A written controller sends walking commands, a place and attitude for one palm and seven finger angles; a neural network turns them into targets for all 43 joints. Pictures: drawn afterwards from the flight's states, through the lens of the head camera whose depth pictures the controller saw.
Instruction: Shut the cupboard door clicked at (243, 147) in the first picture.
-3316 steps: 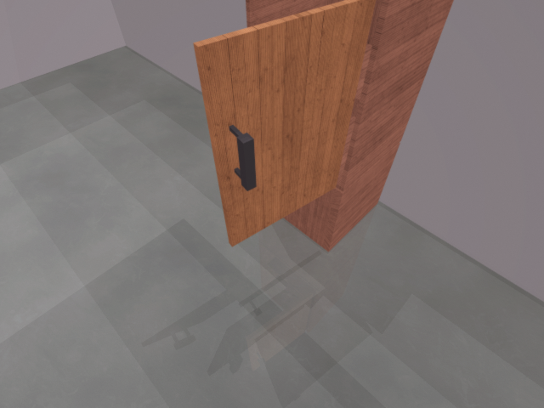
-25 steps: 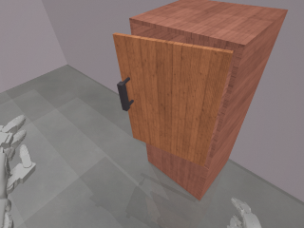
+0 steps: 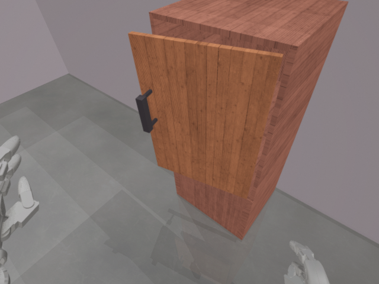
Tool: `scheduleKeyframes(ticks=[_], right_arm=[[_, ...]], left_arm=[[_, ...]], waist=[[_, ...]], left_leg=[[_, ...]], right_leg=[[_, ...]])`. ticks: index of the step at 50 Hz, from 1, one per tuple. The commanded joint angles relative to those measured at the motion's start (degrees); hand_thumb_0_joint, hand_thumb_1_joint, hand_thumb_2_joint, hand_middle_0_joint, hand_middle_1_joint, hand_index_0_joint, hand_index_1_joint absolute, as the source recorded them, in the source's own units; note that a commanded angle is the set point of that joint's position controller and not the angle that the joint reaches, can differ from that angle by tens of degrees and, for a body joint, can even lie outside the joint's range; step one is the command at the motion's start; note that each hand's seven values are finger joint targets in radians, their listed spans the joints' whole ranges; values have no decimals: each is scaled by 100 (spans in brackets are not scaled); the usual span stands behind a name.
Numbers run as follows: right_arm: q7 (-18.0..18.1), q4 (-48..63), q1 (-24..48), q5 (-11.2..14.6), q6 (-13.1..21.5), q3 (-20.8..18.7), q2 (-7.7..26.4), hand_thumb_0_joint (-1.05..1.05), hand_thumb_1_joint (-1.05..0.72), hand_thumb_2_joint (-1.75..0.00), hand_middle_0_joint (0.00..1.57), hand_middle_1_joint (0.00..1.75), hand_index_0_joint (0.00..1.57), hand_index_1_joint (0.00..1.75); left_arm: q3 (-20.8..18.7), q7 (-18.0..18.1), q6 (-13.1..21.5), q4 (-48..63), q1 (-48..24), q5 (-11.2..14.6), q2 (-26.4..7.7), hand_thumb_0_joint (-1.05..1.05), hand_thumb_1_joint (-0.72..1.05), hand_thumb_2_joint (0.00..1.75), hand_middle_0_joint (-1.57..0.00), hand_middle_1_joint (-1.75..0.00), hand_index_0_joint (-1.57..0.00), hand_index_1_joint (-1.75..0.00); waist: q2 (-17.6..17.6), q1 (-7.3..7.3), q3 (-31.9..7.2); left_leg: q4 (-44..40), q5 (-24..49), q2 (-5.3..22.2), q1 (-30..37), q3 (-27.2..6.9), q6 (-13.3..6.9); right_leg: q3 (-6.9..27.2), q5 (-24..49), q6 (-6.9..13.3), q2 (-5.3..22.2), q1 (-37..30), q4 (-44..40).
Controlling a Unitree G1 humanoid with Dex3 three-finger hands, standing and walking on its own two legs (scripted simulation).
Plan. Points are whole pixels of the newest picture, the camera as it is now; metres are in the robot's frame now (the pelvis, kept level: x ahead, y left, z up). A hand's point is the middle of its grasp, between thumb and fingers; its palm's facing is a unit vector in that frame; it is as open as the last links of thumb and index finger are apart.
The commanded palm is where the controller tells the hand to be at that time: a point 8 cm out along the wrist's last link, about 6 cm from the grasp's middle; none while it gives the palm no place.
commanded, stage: step back with the hand held close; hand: left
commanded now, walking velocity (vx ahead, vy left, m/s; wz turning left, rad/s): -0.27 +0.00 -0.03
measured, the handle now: (148, 110) +0.64 +0.20 +0.01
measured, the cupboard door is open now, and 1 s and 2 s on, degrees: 13 13 13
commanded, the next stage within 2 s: stop stepping back and stand still in 1.30 s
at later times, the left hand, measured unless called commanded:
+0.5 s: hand out of the picture +0.14 +0.29 +0.16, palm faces +0.43 -0.77 -0.47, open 7.4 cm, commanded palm +0.08 +0.32 +0.18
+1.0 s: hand out of the picture +0.08 +0.29 +0.17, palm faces +0.46 -0.74 -0.49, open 7.4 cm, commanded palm +0.01 +0.33 +0.18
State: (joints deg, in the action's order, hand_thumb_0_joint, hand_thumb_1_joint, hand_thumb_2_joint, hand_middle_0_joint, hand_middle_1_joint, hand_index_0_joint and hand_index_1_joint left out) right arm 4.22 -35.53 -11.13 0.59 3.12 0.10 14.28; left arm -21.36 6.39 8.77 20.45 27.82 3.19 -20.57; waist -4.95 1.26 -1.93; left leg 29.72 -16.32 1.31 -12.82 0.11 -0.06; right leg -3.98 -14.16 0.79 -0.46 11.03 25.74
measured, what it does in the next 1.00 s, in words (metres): walks backwards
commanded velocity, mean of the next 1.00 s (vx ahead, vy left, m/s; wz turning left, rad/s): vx -0.32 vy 0.00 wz -0.02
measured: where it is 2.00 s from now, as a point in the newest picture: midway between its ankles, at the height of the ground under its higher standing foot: outside the picture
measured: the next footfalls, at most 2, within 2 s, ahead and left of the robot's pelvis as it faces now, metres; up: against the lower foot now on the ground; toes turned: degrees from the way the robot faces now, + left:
right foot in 1.02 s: -0.12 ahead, -0.11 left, +0.00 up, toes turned +7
right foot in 1.66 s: -0.25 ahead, -0.04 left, +0.00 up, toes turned -1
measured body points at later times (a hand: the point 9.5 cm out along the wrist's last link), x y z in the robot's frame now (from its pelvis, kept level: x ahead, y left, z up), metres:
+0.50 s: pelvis -0.06 +0.02 -0.01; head -0.07 +0.03 +0.44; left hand +0.11 +0.33 +0.18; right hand +0.10 -0.22 -0.09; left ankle -0.01 +0.11 -0.74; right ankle +0.00 -0.11 -0.74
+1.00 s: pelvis -0.11 +0.02 -0.02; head -0.11 +0.04 +0.43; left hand +0.05 +0.33 +0.20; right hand +0.04 -0.22 -0.09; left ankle -0.01 +0.12 -0.74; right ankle -0.12 -0.11 -0.73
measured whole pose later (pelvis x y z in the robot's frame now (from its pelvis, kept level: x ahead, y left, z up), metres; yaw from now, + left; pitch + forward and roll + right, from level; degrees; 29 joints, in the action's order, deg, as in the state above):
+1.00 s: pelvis -0.11 +0.02 -0.02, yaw +3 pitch +2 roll -4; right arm 4.9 -34.7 -15.0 -0.5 5.1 -0.4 11.8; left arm -27.4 8.8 15.8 28.8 31.0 0.6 -27.2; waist -1.1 -2.6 -2.4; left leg 36.2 -8.8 1.7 -29.5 -1.7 -2.5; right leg 0.7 -16.5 -1.0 -5.1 19.9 40.1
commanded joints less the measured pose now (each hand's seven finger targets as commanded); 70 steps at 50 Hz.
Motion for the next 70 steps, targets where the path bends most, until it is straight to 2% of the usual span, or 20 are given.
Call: scheduleKeyframes(ticks=[1,6,20,29,35,38,41,44,47,49,51,54,55,58,60,62,64,67,69,70], right_arm=[[113,1008,623,28,111,-285,601,0,-90,-90,20,30,20,30],[190,1212,583,27,-100,-302,635,0,-90,-90,20,30,20,30],[188,1299,447,31,25,-263,662,0,-90,-90,20,30,20,30],[187,1125,325,-44,377,-300,750,0,-90,-90,20,30,20,30],[76,1012,250,-71,400,-275,559,0,-90,-90,20,30,20,30],[20,913,214,-59,324,-292,528,0,-90,-90,20,30,20,30],[53,961,284,-35,279,-284,577,0,-90,-90,20,30,20,30],[141,1049,422,-23,380,-315,753,0,-90,-90,20,30,20,30],[137,1011,431,-65,556,-422,694,0,-90,-90,20,30,20,30],[126,999,453,-126,613,-441,761,0,-90,-90,20,30,20,30],[75,834,405,-135,663,-344,618,0,-90,-90,20,30,20,30],[89,560,330,-123,719,-345,482,0,-90,-90,20,30,20,30],[95,569,333,-61,709,-370,456,0,-90,-90,20,30,20,30],[104,753,561,-22,574,-371,419,0,-90,-90,20,30,20,30],[97,754,614,-27,462,-338,329,0,-90,-90,20,30,20,30],[94,725,667,-101,312,-302,288,0,-90,-90,20,30,20,30],[124,756,672,-143,213,-247,301,0,-90,-90,20,30,20,30],[199,848,586,-46,254,-283,568,0,-90,-90,20,30,20,30],[172,965,687,-63,454,-358,713,0,-90,-90,20,30,20,30],[156,926,660,-153,504,-370,677,0,-90,-90,20,30,20,30]], left_arm=[[-835,185,416,1449,-53,47,-1286,0,90,90,-20,-30,-20,-30],[-971,225,310,1607,24,77,-1414,0,90,90,-20,-30,-20,-30],[-1074,316,560,1706,100,-67,-1325,0,90,90,-20,-30,-20,-30],[-1155,400,806,1832,-336,-245,-1437,0,90,90,-20,-30,-20,-30],[-997,431,871,1733,-315,-187,-1345,0,90,90,-20,-30,-20,-30],[-1013,504,870,1797,-153,-117,-1468,0,90,90,-20,-30,-20,-30],[-1101,541,896,1973,40,-98,-1525,0,90,90,-20,-30,-20,-30],[-1325,526,996,2098,21,-217,-1545,0,90,90,-20,-30,-20,-30],[-1392,368,1042,2043,238,-206,-1492,0,90,90,-20,-30,-20,-30],[-1503,302,1041,1729,363,-212,-1495,0,90,90,-20,-30,-20,-30],[-1193,250,1102,1894,185,-82,-1325,0,90,90,-20,-30,-20,-30],[-1063,302,1196,2233,-180,-13,-1473,0,90,90,-20,-30,-20,-30],[-921,303,1154,2257,-248,22,-1426,0,90,90,-20,-30,-20,-30],[-1119,312,1056,2210,-144,37,-1704,0,90,90,-20,-30,-20,-30],[-1092,351,983,2038,-54,16,-1730,0,90,90,-20,-30,-20,-30],[-1147,410,888,1776,-48,-71,-1784,0,90,90,-20,-30,-20,-30],[-1131,393,861,1712,-285,-98,-1779,0,90,90,-20,-30,-20,-30],[-1056,317,939,1621,-336,-78,-1639,0,90,90,-20,-30,-20,-30],[-1175,201,1085,1656,-233,-45,-1596,0,90,90,-20,-30,-20,-30],[-1195,175,1046,1765,-155,-70,-1497,0,90,90,-20,-30,-20,-30]], waist=[[136,-95,-712],[65,-81,-905],[-13,-146,-279],[-164,-151,-153],[631,-183,-33],[886,-227,-281],[439,-248,-349],[-964,-197,-359],[-732,-101,-651],[-763,-96,-278],[-374,-172,-189],[-143,-218,-1185],[265,-243,-1559],[536,-243,-1210],[815,-272,-584],[1075,-236,-112],[914,-289,297],[-259,-201,126],[-1347,-99,-452],[-1395,-79,-641]], left_leg=[[-358,1970,222,139,-154,-170],[-453,2953,454,-117,-306,-131],[-1110,-1501,555,-2715,-661,-471],[-1073,-2276,606,-3082,-825,-548],[145,-1440,103,-2272,-393,-244],[597,-910,-52,-1376,-182,-130],[-204,-1059,194,-1497,-517,-251],[-1845,-2605,1084,-3454,-1516,-672],[-1707,-2084,1438,-3227,-1588,-770],[-1615,-2376,1371,-3650,-1499,-801],[-1108,-964,1031,-2462,-1184,-558],[-322,1662,649,-215,-400,-203],[-53,2261,547,320,-159,-121],[129,669,341,108,-5,-44],[931,-195,-29,74,103,159],[1750,-216,-123,-167,-42,194],[1163,-156,-30,-514,-250,153],[-1033,1208,698,-844,-848,-156],[-2391,-1194,1569,-2068,-1896,-590],[-2645,-1967,1878,-2490,-2105,-714]], right_leg=[[521,1882,60,703,-110,-45],[403,2393,-68,409,-395,500],[680,536,-127,277,-935,709],[805,-248,-118,125,-770,774],[1653,-1026,243,828,507,-365],[1630,-1318,348,1124,1188,-849],[1020,-1112,105,657,976,-403],[452,-302,-193,-239,-920,1480],[529,-27,-206,-499,-1129,2072],[620,-111,-176,-513,-1254,1784],[829,481,-39,-267,-370,833],[1206,1895,-35,191,511,277],[1174,2323,-197,204,598,253],[1478,901,-119,457,1090,-353],[1978,-421,303,1047,2021,-1110],[2180,-548,666,1454,2531,-1365],[1834,39,572,1236,2365,-1063],[794,438,-108,-230,1111,133],[561,-502,-204,-718,-455,1711],[669,-799,-186,-659,-739,2512]])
